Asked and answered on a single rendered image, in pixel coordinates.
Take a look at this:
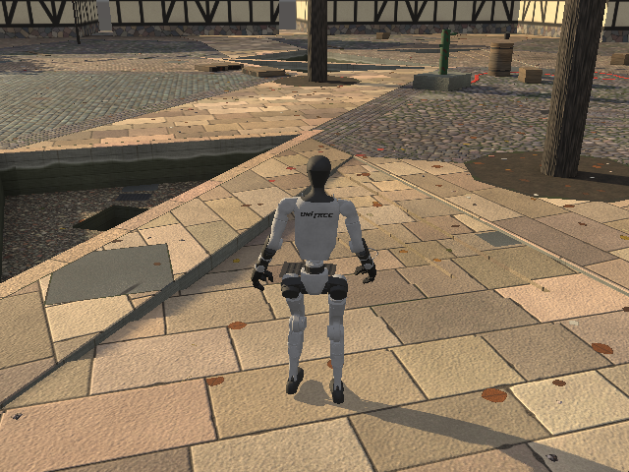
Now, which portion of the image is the right robot hand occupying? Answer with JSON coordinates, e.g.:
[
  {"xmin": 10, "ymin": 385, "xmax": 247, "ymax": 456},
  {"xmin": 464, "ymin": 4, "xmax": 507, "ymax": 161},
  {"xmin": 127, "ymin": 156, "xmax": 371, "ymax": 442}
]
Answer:
[{"xmin": 354, "ymin": 263, "xmax": 376, "ymax": 284}]

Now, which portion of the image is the robot right forearm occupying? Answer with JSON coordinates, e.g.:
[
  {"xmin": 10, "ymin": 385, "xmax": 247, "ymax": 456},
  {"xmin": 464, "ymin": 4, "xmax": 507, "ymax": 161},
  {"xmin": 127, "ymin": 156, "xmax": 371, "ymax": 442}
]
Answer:
[{"xmin": 355, "ymin": 238, "xmax": 373, "ymax": 269}]

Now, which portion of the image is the right robot thigh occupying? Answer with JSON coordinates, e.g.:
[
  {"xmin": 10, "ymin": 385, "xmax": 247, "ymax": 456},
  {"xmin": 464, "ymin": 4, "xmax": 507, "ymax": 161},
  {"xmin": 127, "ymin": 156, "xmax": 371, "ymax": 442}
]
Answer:
[{"xmin": 327, "ymin": 274, "xmax": 348, "ymax": 342}]

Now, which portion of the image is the right robot upper arm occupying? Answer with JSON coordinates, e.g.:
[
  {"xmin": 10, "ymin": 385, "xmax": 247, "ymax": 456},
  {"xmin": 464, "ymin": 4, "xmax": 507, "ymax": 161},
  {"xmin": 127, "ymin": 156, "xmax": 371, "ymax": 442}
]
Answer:
[{"xmin": 338, "ymin": 199, "xmax": 365, "ymax": 253}]

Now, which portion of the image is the left robot foot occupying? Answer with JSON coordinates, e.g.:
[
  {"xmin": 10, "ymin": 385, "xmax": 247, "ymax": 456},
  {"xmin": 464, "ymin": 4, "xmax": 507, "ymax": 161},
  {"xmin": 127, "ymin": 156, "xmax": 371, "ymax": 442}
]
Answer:
[{"xmin": 286, "ymin": 367, "xmax": 304, "ymax": 394}]

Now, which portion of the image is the robot left forearm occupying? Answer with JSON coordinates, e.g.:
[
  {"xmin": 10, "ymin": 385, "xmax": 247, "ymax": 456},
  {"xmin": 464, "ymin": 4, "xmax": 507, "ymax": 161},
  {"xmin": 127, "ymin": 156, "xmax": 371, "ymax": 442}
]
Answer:
[{"xmin": 255, "ymin": 234, "xmax": 276, "ymax": 272}]

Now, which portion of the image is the left robot hand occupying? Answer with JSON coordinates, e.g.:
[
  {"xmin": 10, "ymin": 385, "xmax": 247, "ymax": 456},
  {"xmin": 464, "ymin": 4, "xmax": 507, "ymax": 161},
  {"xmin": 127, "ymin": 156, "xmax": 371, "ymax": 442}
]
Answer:
[{"xmin": 251, "ymin": 268, "xmax": 273, "ymax": 291}]

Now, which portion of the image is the left robot upper arm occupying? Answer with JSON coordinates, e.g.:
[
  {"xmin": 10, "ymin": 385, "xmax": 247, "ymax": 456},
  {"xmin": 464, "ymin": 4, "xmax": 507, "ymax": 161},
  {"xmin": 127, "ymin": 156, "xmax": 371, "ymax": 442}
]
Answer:
[{"xmin": 266, "ymin": 197, "xmax": 297, "ymax": 251}]

